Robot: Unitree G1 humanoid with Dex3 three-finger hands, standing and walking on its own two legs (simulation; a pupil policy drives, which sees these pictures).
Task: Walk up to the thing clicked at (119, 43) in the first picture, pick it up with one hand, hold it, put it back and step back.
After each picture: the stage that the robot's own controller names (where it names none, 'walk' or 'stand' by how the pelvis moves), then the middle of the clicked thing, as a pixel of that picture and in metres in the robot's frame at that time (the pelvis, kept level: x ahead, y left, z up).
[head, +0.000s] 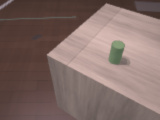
stand; (116, 52) +0.64 -0.17 -0.09
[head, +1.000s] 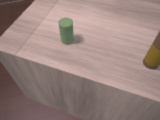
sink last; (66, 31) +0.65 +0.11 -0.05
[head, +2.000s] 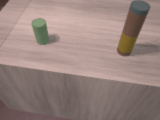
rise first; (41, 32) +0.66 +0.22 -0.04
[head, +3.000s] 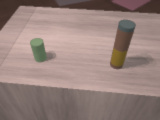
stand; (38, 50) +0.64 +0.24 -0.07
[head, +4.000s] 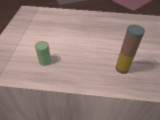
stand; (43, 53) +0.62 +0.21 -0.08
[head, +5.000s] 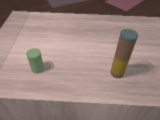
stand; (35, 61) +0.58 +0.23 -0.09
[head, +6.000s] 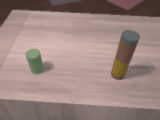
stand; (35, 61) +0.56 +0.24 -0.09
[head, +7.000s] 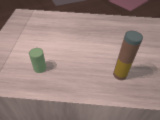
stand; (38, 60) +0.57 +0.22 -0.09
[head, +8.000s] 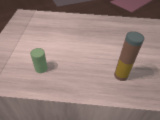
stand; (39, 61) +0.57 +0.22 -0.09
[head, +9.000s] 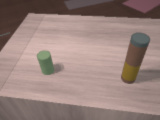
rise first; (46, 63) +0.57 +0.22 -0.08
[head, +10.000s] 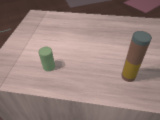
go down; (47, 59) +0.58 +0.22 -0.08
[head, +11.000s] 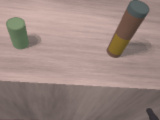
go down; (18, 34) +0.59 +0.20 -0.03
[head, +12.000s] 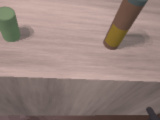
go down; (8, 25) +0.59 +0.22 -0.01
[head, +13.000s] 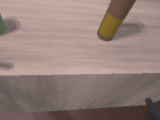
close in; out of the picture +0.58 +0.23 +0.02
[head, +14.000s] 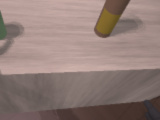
close; out of the picture +0.56 +0.21 +0.03
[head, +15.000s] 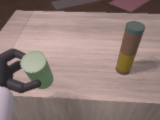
lift; (39, 71) +0.35 +0.14 +0.14
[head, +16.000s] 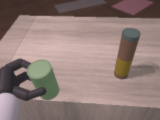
hold; (44, 80) +0.32 +0.12 +0.12
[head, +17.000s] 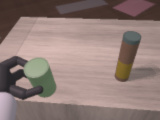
hold; (41, 78) +0.32 +0.13 +0.13
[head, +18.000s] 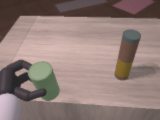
hold; (45, 82) +0.32 +0.12 +0.11
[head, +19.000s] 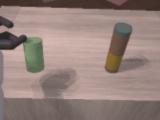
crouch; (34, 54) +0.47 +0.16 +0.06
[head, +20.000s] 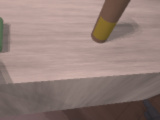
lower; out of the picture +0.55 +0.22 -0.03
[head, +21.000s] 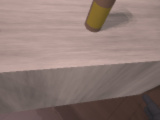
lower; out of the picture +0.58 +0.23 +0.01
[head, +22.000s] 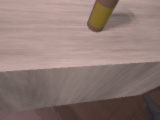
lower; out of the picture +0.58 +0.22 +0.01
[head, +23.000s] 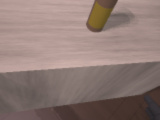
lower; out of the picture +0.58 +0.23 +0.01
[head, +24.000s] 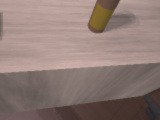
loosen; out of the picture +0.58 +0.22 +0.01
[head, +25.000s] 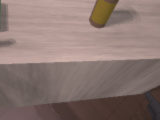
withdraw; out of the picture +0.61 +0.20 +0.01
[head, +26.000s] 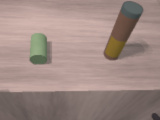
sink last; (38, 48) +0.55 +0.13 -0.04
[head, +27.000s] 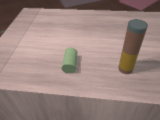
stand; (70, 60) +0.57 +0.09 -0.06
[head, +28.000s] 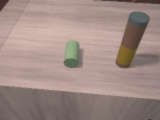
stand; (71, 53) +0.57 +0.06 -0.05
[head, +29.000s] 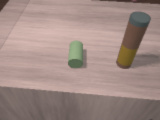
stand; (75, 54) +0.56 +0.04 -0.04
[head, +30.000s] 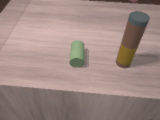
stand; (77, 53) +0.57 +0.04 -0.04
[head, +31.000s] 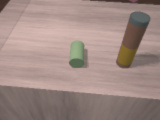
stand; (77, 54) +0.57 +0.04 -0.04
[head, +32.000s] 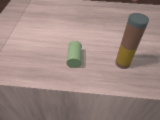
stand; (74, 54) +0.57 +0.04 -0.06
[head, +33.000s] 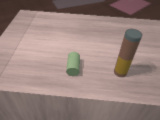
walk; (73, 63) +0.59 +0.05 -0.11
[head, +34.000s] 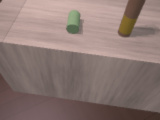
walk; (73, 21) +0.76 +0.05 -0.09
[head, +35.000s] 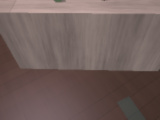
walk; out of the picture +1.09 +0.21 -0.08
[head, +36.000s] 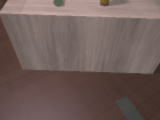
stand; out of the picture +1.19 +0.18 -0.09
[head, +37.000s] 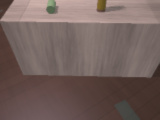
stand; (51, 6) +1.19 +0.25 -0.11
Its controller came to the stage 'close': yes
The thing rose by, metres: 0.22
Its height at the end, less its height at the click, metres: -0.02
